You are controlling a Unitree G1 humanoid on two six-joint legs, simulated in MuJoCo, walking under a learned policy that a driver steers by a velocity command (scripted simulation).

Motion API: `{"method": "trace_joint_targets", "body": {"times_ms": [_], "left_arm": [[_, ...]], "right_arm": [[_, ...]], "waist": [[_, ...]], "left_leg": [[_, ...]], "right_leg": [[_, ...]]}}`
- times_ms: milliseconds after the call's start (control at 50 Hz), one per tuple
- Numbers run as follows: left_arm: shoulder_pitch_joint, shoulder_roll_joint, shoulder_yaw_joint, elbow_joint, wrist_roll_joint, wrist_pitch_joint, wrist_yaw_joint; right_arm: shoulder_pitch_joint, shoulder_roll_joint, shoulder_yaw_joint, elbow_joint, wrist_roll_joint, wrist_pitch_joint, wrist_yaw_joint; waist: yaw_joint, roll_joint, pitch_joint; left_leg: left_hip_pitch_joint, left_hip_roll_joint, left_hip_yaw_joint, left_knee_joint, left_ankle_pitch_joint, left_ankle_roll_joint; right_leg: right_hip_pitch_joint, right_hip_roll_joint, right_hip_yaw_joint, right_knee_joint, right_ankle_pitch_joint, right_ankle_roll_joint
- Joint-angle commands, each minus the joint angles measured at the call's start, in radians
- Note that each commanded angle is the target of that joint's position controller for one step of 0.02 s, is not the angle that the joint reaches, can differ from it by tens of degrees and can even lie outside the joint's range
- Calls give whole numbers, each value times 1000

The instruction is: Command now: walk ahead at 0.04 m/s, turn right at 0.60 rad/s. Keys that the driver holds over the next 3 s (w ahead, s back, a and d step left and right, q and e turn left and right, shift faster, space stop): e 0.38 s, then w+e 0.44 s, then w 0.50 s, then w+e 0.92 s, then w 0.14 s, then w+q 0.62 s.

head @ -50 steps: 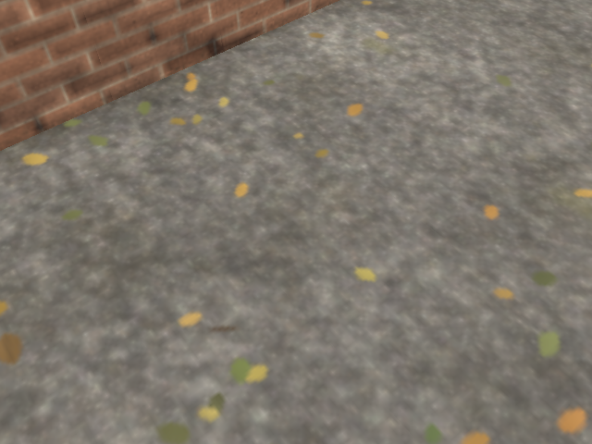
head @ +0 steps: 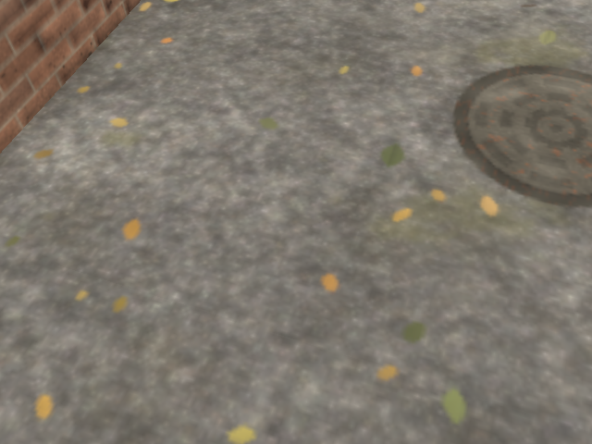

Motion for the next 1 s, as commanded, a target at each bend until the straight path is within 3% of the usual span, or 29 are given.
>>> {"method": "trace_joint_targets", "body": {"times_ms": [20,40,60,80,100,120,140,160,200,280,380,420,460,480,500,520,540,560,600,620,660,740,860,900,920,940,960,980,1000], "left_arm": [[107,110,47,-36,6,-9,-6],[139,169,66,-35,8,-11,5],[116,289,88,-70,11,-12,23],[130,263,79,-77,44,-36,15],[91,234,68,-69,47,-57,12],[34,205,63,-73,28,-67,12],[-2,175,53,-78,13,-68,16],[-20,160,43,-83,9,-66,21],[-15,149,36,-87,16,-61,28],[14,167,46,-81,9,-51,36],[1,182,54,-88,9,-38,24],[-4,177,53,-88,-2,-35,20],[-29,163,47,-88,-13,-33,21],[-23,137,39,-85,-12,-36,24],[10,65,19,-82,-2,-39,25],[-4,83,26,-126,-14,-54,24],[-47,150,42,-130,-3,-68,25],[-37,178,55,-110,-2,-70,20],[-6,152,54,-84,4,-68,12],[-15,124,47,-84,1,-73,4],[-35,84,34,-91,-7,-84,-4],[-93,54,19,-112,-10,-95,-17],[-172,19,-5,-135,-16,-104,-53],[-144,40,4,-133,-12,-106,-56],[-72,69,21,-116,-8,-106,-55],[85,114,51,-67,-8,-103,-49],[248,172,79,-26,-12,-94,-34],[297,299,94,-18,-11,-95,-18],[310,235,71,-41,-8,-111,-22]], "right_arm": [[-36,-143,-37,-46,19,-3,-1],[10,-97,-27,-28,9,2,4],[-3,-58,-11,-81,-34,1,6],[-108,-107,-29,-101,-26,-5,-5],[-97,-116,-35,-99,-4,-4,-7],[-59,-119,-41,-77,-2,-2,-13],[-46,-127,-46,-63,-13,-2,-20],[-35,-126,-48,-57,-19,-2,-21],[-21,-108,-45,-57,-10,-5,-16],[-69,-75,-29,-76,-4,-8,-10],[-64,-85,-29,-82,6,-19,7],[-41,-91,-31,-83,12,-27,16],[17,-84,-37,-69,17,-38,23],[70,-100,-45,-54,14,-43,20],[161,-153,-56,-43,-3,-45,14],[204,-239,-73,-26,-31,-52,20],[133,-204,-66,-47,-32,-69,17],[80,-149,-51,-61,-15,-74,5],[69,-107,-36,-68,3,-73,-12],[95,-103,-31,-63,-1,-76,-18],[146,-104,-31,-51,-11,-84,-19],[198,-130,-35,-31,-13,-86,-10],[241,-185,-49,11,19,-78,4],[248,-206,-54,27,32,-73,11],[237,-215,-54,32,37,-70,12],[239,-199,-45,36,37,-69,10],[253,-160,-26,25,19,-77,7],[310,-25,21,-41,-24,-92,13],[264,-92,10,-25,10,-118,16]], "waist": [[54,101,-172],[51,-51,-149],[16,-341,-112],[96,-234,-142],[62,-183,-136],[30,-142,-130],[20,-131,-140],[10,-137,-151],[4,-134,-183],[34,-143,-175],[45,-167,-170],[40,-167,-186],[-6,-158,-162],[-28,-122,-158],[-38,42,-203],[-27,225,-119],[-16,189,-37],[1,172,-10],[1,147,-17],[-12,135,-15],[-34,121,-15],[-65,113,-2],[-78,100,44],[-39,112,25],[20,113,-29],[107,85,-128],[183,46,-230],[115,-270,-352],[156,-202,-494]], "left_leg": [[44,213,-128,-31,-4,118],[-74,137,-46,148,-135,29],[-358,-34,13,430,-473,-80],[-386,-62,-171,629,-516,-74],[-395,-44,-213,684,-432,-58],[-394,-30,-226,678,-343,-51],[-393,-26,-231,670,-290,-55],[-355,-37,-225,694,-252,-65],[-314,-58,-224,690,-208,-80],[-287,-76,-240,466,-190,-93],[-159,-106,-253,292,-239,-78],[-96,-114,-247,202,-230,-59],[54,-116,-222,14,-133,-23],[187,-65,-246,-54,-104,11],[353,139,-444,-108,-247,82],[322,319,-769,-225,-457,215],[252,342,-800,-255,-557,249],[238,287,-699,-259,-536,211],[262,219,-547,-262,-418,155],[255,202,-482,-273,-345,147],[262,186,-383,-286,-241,149],[289,191,-257,-299,-81,162],[258,220,-127,-299,29,147],[277,241,-108,-243,254,141],[279,231,-70,-131,488,126],[233,196,-11,66,653,98],[47,157,11,313,522,56],[-345,5,-5,719,-256,-19],[-413,-49,-229,889,-430,-17]], "right_leg": [[214,45,-35,-203,106,-66],[306,-43,125,-333,262,-125],[362,-290,512,-397,425,-297],[283,-315,546,-418,425,-380],[270,-268,456,-414,398,-340],[267,-211,387,-399,361,-279],[274,-186,359,-387,369,-245],[251,-165,333,-377,439,-239],[253,-142,318,-365,493,-245],[295,-123,361,-342,426,-245],[242,-117,470,-321,395,-256],[224,-93,518,-339,176,-249],[121,-38,528,-339,-101,-214],[13,9,492,-290,-222,-172],[-144,104,356,-27,-355,-106],[-376,202,203,168,-315,-71],[-436,96,213,296,-215,-51],[-445,75,200,340,-132,-37],[-452,52,165,402,-29,-1],[-447,41,145,430,20,7],[-458,25,113,428,86,19],[-447,-9,79,275,170,38],[-258,-14,-13,-10,159,-20],[-143,29,-45,-77,93,-68],[-12,68,-71,-127,97,-98],[225,116,-94,-189,158,-131],[514,78,-9,-163,172,-157],[812,-229,541,-250,-18,-306],[806,-328,829,-410,-94,-377]]}}
Next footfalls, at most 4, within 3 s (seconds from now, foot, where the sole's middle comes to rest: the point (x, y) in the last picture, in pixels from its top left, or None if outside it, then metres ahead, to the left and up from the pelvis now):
0.04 right None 0.06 -0.12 -0.77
0.50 left None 0.10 0.10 -0.77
0.96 right None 0.20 -0.29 -0.77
1.48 left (451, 363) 0.61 -0.31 -0.77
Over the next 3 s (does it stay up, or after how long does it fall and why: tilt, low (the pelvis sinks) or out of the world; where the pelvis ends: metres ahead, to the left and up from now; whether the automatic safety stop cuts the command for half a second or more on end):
stays up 0.91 -1.00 -0.01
